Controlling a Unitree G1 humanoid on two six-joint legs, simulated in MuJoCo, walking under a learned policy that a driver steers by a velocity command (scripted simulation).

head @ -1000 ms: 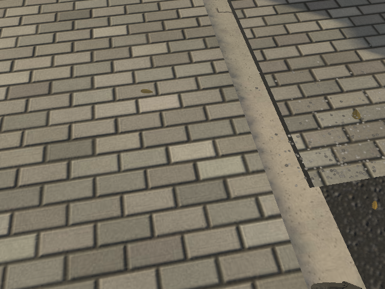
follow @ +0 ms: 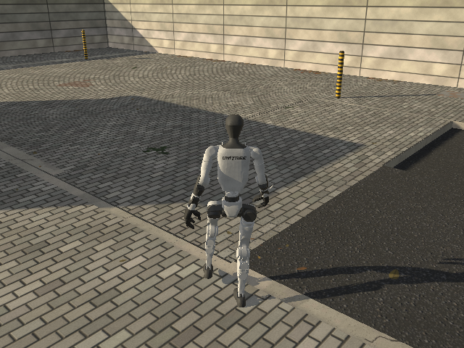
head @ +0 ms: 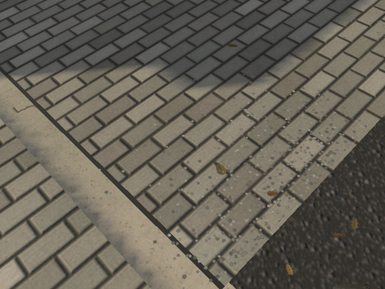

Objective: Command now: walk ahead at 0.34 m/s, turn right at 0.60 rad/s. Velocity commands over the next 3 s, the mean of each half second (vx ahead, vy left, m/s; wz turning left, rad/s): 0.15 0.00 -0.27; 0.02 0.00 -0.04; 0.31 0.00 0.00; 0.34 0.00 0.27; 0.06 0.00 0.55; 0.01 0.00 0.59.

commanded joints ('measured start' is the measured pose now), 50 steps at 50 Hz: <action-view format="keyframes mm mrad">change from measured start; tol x16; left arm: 1 70 164 36 -37 6 5 15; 6 -62 176 36 -80 -2 -9 20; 8 178 88 20 -100 -47 -4 31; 30 -293 49 -55 -48 26 28 15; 50 -142 1 -52 175 7 25 30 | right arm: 1 -126 -63 -4 -107 10 -27 -3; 7 316 -220 -34 -2 -11 -86 -36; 18 97 -82 8 7 7 -44 -19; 50 233 -43 8 335 30 4 -39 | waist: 1 13 -116 -11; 6 -169 -100 -146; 8 -78 269 -466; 11 -66 -4 -199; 25 -44 73 -96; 28 -122 -255 5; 50 -91 -16 -29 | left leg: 1 30 -88 54 -89 16 15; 5 396 -129 24 -239 37 96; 8 972 406 -483 -209 1038 377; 14 432 142 -122 -430 523 262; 28 362 -84 48 -315 -232 85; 32 583 -54 20 -316 -70 74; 50 490 -20 -77 -445 -207 92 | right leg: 1 30 -227 153 83 765 -69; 6 -62 -151 140 466 788 40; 8 -387 54 5 996 -412 89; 22 -156 -111 -111 463 -74 115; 26 -26 -128 -101 89 1 76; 29 -361 -348 168 -115 -50 -3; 50 -137 -184 -40 -20 -24 71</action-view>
